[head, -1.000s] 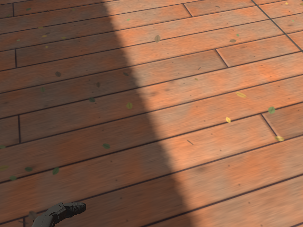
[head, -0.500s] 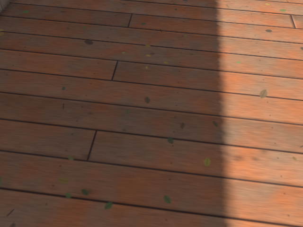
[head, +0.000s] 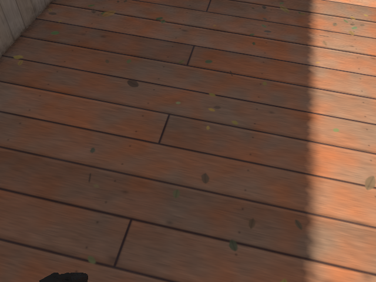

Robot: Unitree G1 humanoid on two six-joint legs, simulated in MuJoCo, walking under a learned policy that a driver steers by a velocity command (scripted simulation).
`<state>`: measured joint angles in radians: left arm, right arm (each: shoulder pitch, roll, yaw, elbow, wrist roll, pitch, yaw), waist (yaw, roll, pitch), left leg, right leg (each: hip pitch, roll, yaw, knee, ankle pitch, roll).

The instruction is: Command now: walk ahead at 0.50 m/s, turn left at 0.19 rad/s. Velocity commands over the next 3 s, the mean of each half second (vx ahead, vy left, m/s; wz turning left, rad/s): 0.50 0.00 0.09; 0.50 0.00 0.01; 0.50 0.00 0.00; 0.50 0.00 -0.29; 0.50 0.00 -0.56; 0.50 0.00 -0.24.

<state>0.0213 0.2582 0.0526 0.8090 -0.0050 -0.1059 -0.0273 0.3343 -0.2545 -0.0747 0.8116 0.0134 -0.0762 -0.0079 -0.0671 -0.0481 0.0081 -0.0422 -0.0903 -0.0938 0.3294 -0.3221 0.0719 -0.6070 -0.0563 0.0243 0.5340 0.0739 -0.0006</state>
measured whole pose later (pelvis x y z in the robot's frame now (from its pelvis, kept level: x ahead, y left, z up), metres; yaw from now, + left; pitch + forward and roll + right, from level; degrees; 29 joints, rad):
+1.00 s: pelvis +0.55 +0.01 +0.01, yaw +1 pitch +2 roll +2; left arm 0.09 0.28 0.05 0.81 -0.01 -0.07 -0.01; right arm 0.36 -0.26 -0.06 0.86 0.01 -0.09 0.01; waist -0.06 -0.05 0.00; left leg -0.06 -0.06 0.05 0.23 -0.20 0.05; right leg -0.68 -0.13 0.04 0.70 0.03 0.01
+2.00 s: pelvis +1.10 +0.02 +0.01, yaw -10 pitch +1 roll +2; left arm 0.20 0.30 0.09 0.82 -0.03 -0.02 0.00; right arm 0.29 -0.25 -0.07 0.91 -0.02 -0.10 0.00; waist -0.04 -0.05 0.02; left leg -0.09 -0.02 0.19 0.27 -0.20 0.04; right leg -0.69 -0.12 0.07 0.99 -0.11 -0.01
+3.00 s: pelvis +1.64 -0.18 +0.01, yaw -33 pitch +2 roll +1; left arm 0.21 0.29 0.06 0.72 -0.01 -0.06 0.01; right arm 0.32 -0.25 -0.05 0.87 0.00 -0.10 0.02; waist -0.05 -0.04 0.02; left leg -0.17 -0.06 0.03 0.31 -0.17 0.07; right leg -0.62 -0.09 0.05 0.98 -0.24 -0.01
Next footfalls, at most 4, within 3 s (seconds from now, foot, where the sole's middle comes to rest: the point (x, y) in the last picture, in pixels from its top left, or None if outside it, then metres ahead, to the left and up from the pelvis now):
0.08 right None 0.23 -0.13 -0.78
0.64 left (147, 266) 0.54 0.11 -0.78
1.16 right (207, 193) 0.82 -0.13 -0.78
1.70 left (146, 138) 1.12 0.12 -0.78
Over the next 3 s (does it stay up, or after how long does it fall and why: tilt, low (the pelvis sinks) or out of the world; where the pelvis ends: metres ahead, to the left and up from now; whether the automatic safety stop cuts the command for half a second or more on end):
stays up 1.64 -0.18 0.01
